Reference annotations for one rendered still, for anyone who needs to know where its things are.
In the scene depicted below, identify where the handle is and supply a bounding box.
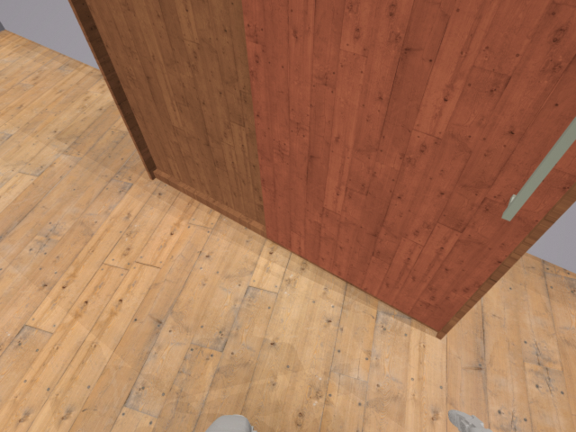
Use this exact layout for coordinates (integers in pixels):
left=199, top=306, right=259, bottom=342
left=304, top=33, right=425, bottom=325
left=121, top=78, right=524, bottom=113
left=501, top=117, right=576, bottom=221

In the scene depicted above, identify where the wardrobe door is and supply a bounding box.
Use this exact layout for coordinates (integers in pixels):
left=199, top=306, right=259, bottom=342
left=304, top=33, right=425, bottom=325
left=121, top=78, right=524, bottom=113
left=85, top=0, right=266, bottom=226
left=241, top=0, right=576, bottom=331

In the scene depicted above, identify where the robot right hand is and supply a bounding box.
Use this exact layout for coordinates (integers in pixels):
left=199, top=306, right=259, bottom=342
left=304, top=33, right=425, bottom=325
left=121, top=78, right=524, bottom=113
left=448, top=409, right=492, bottom=432

